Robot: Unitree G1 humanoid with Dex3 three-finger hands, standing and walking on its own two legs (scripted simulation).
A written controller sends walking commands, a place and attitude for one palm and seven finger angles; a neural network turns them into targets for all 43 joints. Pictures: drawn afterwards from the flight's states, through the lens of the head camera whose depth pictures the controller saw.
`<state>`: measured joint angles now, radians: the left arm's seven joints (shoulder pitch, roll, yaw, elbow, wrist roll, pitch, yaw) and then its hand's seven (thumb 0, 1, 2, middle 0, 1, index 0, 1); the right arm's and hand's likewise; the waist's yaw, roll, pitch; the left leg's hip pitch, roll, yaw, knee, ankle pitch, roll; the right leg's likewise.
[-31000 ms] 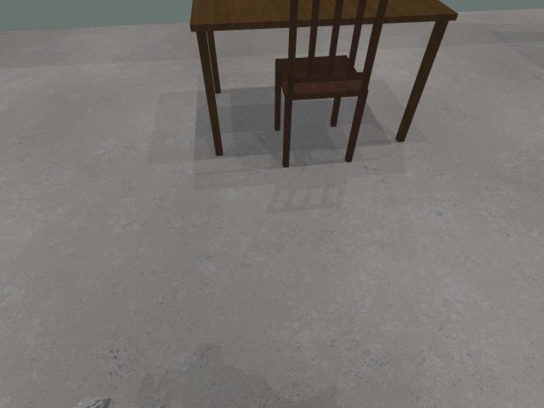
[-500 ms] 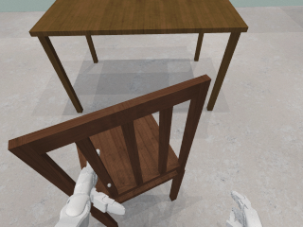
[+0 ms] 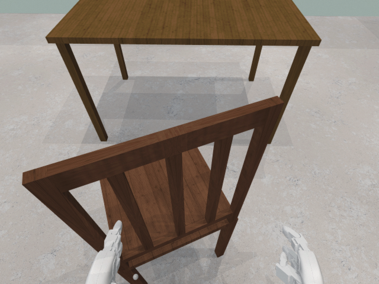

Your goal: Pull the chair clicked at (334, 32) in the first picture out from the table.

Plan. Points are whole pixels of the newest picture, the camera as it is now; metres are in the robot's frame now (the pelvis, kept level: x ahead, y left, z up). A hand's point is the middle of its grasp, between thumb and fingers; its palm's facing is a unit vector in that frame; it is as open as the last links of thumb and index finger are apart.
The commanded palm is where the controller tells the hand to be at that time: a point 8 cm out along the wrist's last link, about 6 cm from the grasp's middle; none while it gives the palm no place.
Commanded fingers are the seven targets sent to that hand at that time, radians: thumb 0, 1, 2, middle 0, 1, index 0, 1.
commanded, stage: draw the fingers out of the gap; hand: left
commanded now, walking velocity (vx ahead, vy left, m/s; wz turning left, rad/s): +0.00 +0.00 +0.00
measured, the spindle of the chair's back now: (177, 202) +0.30 +0.04 +0.00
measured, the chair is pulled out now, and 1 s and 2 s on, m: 0.65 0.65 0.64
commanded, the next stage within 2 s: draw the hand back to the body in 0.20 s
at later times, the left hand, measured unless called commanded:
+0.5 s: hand out of the picture +0.11 +0.12 +0.02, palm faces +0.05 -1.00 +0.03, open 17.3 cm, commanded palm +0.08 +0.19 +0.04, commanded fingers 0.00 -0.55 0.20 0.00 0.00 0.00 0.00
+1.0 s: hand out of the picture +0.12 +0.17 +0.08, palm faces +0.08 -0.92 -0.37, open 15.3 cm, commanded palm +0.09 +0.23 +0.14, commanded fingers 0.00 -0.01 0.46 -0.08 -0.11 -0.08 -0.11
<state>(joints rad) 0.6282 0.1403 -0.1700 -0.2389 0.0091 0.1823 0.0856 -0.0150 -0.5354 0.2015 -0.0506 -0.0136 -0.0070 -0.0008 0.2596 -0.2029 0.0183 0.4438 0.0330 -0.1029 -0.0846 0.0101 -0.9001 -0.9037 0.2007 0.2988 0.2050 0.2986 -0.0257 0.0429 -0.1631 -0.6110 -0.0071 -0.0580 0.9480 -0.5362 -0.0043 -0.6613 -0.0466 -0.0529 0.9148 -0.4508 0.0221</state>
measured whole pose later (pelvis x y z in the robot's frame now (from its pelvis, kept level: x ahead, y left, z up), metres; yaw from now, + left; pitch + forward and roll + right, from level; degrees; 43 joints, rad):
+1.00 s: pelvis -0.03 -0.01 +0.01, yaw +0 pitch +3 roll -1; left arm 0.78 0.36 0.02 -0.48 -0.05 0.01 0.09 -0.02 -0.32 0.31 -0.07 -0.06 -0.24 -0.15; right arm 0.27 -0.18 0.03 0.50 0.05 -0.15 -0.15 0.01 -0.90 -0.90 0.20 0.30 0.20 0.30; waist 0.02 0.08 -0.09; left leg -0.46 0.01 -0.07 0.88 -0.48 -0.02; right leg -0.51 -0.03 -0.07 0.84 -0.39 0.00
